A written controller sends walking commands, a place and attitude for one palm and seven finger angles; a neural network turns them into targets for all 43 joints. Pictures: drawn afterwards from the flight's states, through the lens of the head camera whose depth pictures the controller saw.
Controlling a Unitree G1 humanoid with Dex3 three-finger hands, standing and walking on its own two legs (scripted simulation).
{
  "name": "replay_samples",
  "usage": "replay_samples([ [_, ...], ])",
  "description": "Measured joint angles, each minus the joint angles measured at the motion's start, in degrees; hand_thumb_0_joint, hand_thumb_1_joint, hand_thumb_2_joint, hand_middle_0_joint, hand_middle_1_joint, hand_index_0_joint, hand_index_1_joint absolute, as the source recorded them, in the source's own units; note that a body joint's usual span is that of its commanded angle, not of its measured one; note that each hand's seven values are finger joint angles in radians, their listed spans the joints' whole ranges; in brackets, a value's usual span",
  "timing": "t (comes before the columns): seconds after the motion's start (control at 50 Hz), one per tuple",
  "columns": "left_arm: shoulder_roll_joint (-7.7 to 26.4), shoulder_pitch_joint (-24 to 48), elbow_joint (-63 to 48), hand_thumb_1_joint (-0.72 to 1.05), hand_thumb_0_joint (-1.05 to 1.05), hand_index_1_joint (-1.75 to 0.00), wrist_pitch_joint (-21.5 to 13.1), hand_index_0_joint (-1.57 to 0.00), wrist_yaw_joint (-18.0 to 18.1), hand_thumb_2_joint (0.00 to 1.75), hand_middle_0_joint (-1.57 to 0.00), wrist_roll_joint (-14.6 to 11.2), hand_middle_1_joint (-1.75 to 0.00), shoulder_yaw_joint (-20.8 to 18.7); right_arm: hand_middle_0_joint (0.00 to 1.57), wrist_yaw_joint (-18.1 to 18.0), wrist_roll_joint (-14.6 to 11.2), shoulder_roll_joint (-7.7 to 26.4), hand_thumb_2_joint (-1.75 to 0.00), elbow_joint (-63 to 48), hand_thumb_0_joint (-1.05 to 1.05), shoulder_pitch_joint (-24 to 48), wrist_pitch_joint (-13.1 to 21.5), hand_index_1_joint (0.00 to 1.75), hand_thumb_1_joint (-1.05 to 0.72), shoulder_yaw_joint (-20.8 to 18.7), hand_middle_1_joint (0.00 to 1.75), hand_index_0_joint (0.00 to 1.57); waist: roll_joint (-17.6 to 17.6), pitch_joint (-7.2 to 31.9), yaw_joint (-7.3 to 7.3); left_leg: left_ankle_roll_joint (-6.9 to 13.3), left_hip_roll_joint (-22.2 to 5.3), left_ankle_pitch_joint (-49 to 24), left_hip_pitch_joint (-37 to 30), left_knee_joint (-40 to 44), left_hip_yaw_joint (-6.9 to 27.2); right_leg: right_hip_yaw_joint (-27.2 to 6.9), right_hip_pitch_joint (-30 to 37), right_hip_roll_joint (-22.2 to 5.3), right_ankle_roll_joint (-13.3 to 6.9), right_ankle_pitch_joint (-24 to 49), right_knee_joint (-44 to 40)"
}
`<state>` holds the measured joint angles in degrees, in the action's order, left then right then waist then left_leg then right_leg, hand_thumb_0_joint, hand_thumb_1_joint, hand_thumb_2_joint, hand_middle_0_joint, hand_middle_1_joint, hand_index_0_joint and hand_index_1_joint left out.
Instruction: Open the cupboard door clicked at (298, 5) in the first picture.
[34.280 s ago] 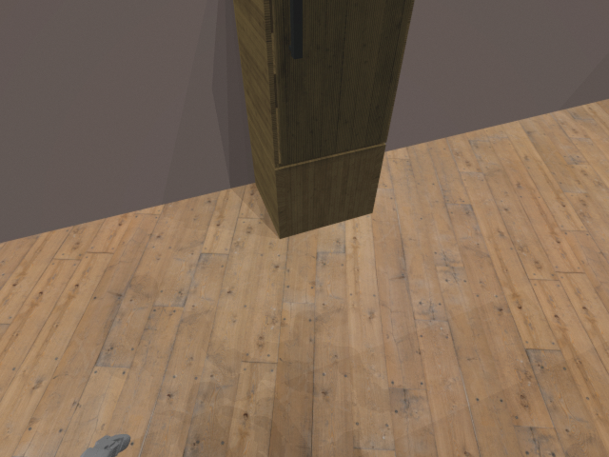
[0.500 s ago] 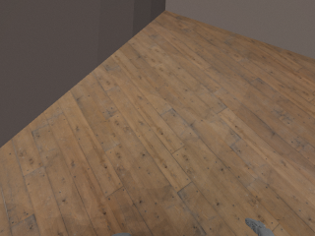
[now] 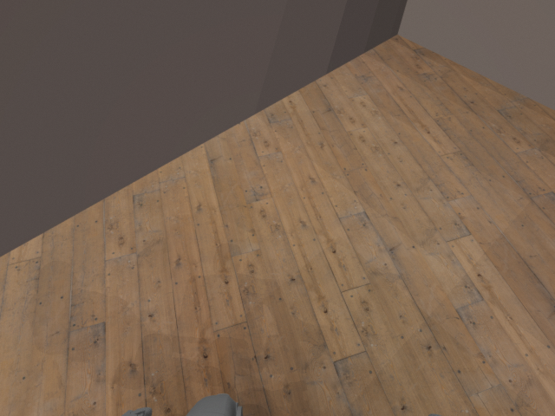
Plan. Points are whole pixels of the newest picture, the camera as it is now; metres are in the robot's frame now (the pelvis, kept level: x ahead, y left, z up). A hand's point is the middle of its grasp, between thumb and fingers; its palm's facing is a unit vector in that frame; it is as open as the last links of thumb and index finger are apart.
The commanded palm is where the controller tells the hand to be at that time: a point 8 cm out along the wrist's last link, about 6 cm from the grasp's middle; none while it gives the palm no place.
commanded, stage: turn to face it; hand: left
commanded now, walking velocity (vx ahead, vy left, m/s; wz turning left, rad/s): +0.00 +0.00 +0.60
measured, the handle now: out of the picture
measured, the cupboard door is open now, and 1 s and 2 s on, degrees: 41 41 41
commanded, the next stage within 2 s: none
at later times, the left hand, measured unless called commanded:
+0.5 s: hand out of the picture +0.07 +0.20 -0.15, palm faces +0.29 -0.90 -0.32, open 7.4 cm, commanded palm none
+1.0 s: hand out of the picture -0.03 +0.20 -0.17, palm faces +0.60 -0.76 -0.26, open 7.4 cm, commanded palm none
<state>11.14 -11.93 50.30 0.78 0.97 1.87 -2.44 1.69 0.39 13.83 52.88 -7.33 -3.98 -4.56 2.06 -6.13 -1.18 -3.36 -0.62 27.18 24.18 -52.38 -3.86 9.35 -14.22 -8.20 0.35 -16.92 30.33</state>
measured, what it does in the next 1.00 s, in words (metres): steps on the spot, turning left: left foot, then right foot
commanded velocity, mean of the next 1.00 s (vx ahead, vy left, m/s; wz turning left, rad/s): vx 0.00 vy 0.00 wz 0.60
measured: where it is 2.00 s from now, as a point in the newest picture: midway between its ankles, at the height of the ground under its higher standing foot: outside the picture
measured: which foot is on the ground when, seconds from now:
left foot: up 0.00-0.08, down 0.10-0.42, up 0.44-0.78, down 0.80-1.00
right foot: down 0.00-0.10, up 0.12-0.40, down 0.42-0.78, up 0.80-1.00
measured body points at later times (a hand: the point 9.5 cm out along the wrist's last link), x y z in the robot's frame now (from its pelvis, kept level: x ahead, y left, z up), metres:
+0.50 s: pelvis +0.02 -0.04 -0.01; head +0.07 -0.05 +0.43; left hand +0.05 +0.25 -0.13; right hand +0.16 -0.27 -0.17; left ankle -0.03 +0.10 -0.70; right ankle +0.05 -0.14 -0.74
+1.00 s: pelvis +0.03 -0.03 -0.01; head +0.06 +0.01 +0.44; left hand -0.06 +0.24 -0.15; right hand +0.25 -0.18 -0.14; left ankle -0.03 +0.08 -0.74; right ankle +0.10 -0.16 -0.68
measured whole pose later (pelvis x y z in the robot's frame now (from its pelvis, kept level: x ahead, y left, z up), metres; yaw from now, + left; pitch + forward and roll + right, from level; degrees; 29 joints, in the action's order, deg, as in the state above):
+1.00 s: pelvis +0.03 -0.03 -0.01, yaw +36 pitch +1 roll +0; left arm 14.7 -9.4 51.7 3.6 0.5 1.1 -4.4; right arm -0.2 1.3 12.4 52.1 -8.4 -1.7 -2.9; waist 1.5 -5.6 0.1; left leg 0.7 0.9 14.6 17.2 -31.2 2.0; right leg 1.3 -26.3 -5.1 4.9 -26.1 57.8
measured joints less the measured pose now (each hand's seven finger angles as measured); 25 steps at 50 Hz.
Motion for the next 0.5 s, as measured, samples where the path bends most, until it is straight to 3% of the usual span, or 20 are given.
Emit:
replay_samples([
  [0.06,0.1,-0.3,0.3,0.90,0.01,-0.30,-0.4,-0.20,-0.3,0.90,-0.20,-0.1,-0.30,0.0,0.20,0.1,-0.1,-0.2,-0.90,-0.3,0.00,0.5,0.6,0.30,-0.91,0.5,0.30,0.20,0.9,-0.6,0.46,0.4,0.3,-3.4,-4.2,11.7,-1.5,2.3,0.0,-1.1,0.7,-1.5,2.0],
  [0.1,0.2,-1.1,0.4,0.90,0.01,-0.30,-0.2,-0.20,-0.6,0.90,-0.21,-0.6,-0.30,-0.2,0.20,0.2,0.0,0.3,-0.90,-1.0,0.00,0.3,1.4,0.30,-0.91,0.8,0.30,0.20,0.3,-0.1,0.46,2.2,0.0,-11.4,-7.6,20.2,-1.5,3.9,-1.5,-1.4,1.5,-3.9,6.4],
  [0.14,1.3,-0.4,1.2,0.90,0.01,-0.30,1.1,-0.20,-0.6,0.90,-0.21,-0.9,-0.30,-0.5,0.20,-0.4,0.3,-0.4,-0.90,-1.1,0.00,0.5,2.2,0.30,-0.91,0.7,0.30,0.20,1.3,-0.2,0.31,4.6,0.8,-10.5,-6.2,18.0,-0.4,0.5,-5.4,-1.2,3.3,-11.5,16.8],
  [0.18,2.3,0.6,1.6,0.91,0.01,-0.30,2.3,-0.20,-0.2,0.90,-0.21,-0.8,-0.30,-1.1,0.20,-0.9,0.6,-1.2,-0.90,-1.2,0.00,0.1,2.6,0.30,-0.91,1.1,0.30,0.20,1.8,-0.3,0.69,4.8,1.0,-9.0,-6.0,17.1,0.7,-3.2,-9.2,0.5,4.1,-14.0,26.3],
  [0.24,2.8,2.1,1.9,0.91,0.01,-0.29,2.9,-0.20,-0.2,0.90,-0.20,-0.8,-0.30,-1.6,0.20,-1.8,0.7,-1.7,-0.90,-1.0,0.00,-1.2,2.8,0.30,-0.91,1.5,0.30,0.20,1.0,0.2,0.75,3.9,1.0,-10.2,-6.9,19.4,2.9,-6.0,-12.5,2.3,4.7,-10.9,32.2],
  [0.32,2.8,3.5,0.8,0.91,0.01,-0.29,2.6,-0.20,-0.5,0.90,-0.20,-1.0,-0.30,-1.6,0.20,-2.0,0.9,-1.5,-0.90,-0.3,0.00,-2.4,2.4,0.30,-0.91,1.5,0.30,0.20,-1.0,0.8,0.61,3.2,1.0,-11.8,-7.8,21.7,5.6,-7.9,-11.9,3.5,4.7,-9.3,26.3],
  [0.38,2.8,4.1,-0.1,0.91,0.01,-0.29,2.1,-0.20,-0.6,0.90,-0.20,-1.1,-0.30,-1.5,0.20,-1.8,1.1,-1.1,-0.90,0.1,0.00,-3.0,1.8,0.30,-0.91,1.3,0.30,0.21,-2.4,1.2,0.16,2.2,0.9,-11.8,-7.3,21.2,7.7,-8.1,-8.6,4.7,4.3,-8.2,16.6],
  [0.42,2.9,3.8,-1.0,0.91,0.01,-0.29,1.2,-0.20,-0.7,0.90,-0.20,-1.1,-0.30,-1.4,0.20,-1.7,0.8,-0.9,-0.90,0.2,0.00,-3.5,1.3,0.30,-0.91,0.9,0.30,0.21,-2.9,1.8,0.04,1.2,1.3,-10.9,-5.9,19.0,9.1,-7.7,-4.4,5.2,3.9,-3.7,6.4],
  [0.44,2.9,3.7,-1.2,0.91,0.01,-0.29,0.5,-0.20,-0.5,0.90,-0.20,-0.8,-0.30,-1.4,0.20,-1.6,0.5,-0.7,-0.90,0.3,0.00,-3.4,1.0,0.30,-0.91,0.6,0.30,0.21,-3.0,1.8,0.21,1.2,1.6,-8.2,-4.6,16.0,9.3,-7.4,-3.9,5.1,2.3,0.0,4.6],
  [0.5,1.4,3.3,-1.0,0.91,0.00,-0.29,0.0,-0.20,0.0,0.90,-0.20,-0.4,-0.30,-0.5,0.20,-1.2,0.3,0.7,-0.90,0.9,0.00,-2.6,0.1,0.30,-0.91,-0.4,0.30,0.20,-4.5,0.9,-0.37,1.5,2.3,0.3,1.3,-2.4,7.9,-4.4,-2.7,4.2,-0.5,-1.6,5.5],
])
